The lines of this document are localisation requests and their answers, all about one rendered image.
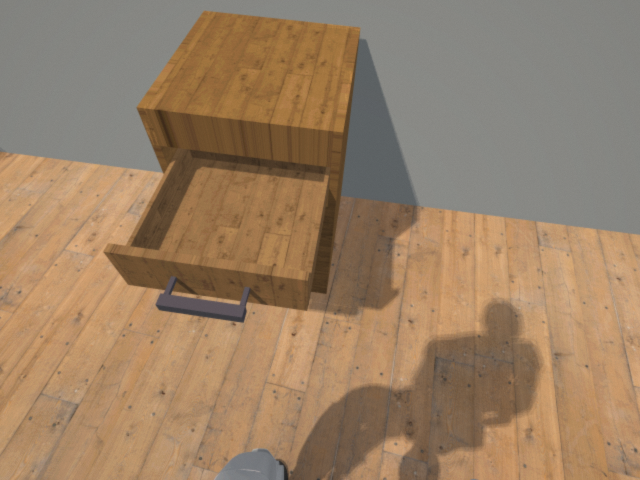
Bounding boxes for cabinet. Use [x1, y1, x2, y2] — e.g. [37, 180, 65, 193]
[136, 11, 361, 294]

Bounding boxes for left robot thigh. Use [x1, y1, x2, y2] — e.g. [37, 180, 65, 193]
[214, 451, 284, 480]

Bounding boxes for handle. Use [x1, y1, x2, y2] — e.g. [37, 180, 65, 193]
[155, 276, 250, 323]

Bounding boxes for drawer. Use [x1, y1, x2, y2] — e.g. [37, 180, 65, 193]
[103, 148, 331, 311]

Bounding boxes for robot left shin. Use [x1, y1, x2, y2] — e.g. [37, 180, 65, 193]
[252, 448, 276, 460]

